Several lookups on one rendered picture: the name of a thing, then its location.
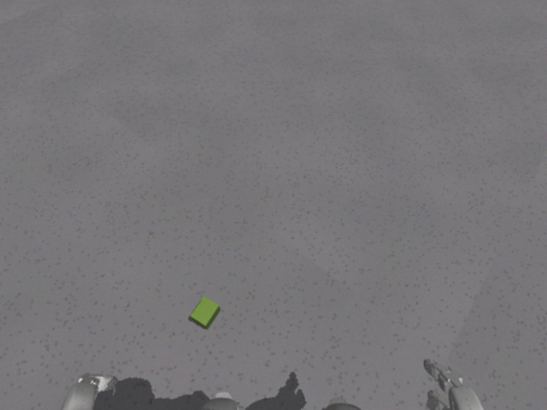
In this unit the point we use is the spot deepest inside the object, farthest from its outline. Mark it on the small box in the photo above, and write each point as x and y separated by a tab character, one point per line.
205	312

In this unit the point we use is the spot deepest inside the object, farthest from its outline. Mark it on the right robot hand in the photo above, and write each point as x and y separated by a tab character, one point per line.
460	397

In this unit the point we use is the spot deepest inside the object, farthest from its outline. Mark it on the left robot hand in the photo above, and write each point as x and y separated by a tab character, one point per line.
83	394

